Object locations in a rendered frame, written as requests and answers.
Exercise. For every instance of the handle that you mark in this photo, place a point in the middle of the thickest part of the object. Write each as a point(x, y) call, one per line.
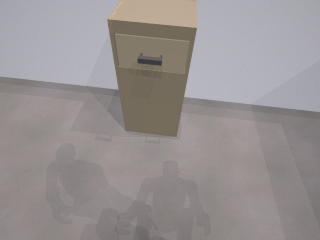
point(149, 60)

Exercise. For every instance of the drawer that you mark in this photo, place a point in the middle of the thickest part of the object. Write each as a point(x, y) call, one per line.
point(173, 51)

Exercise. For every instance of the cabinet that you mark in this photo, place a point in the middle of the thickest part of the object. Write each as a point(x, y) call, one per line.
point(152, 100)

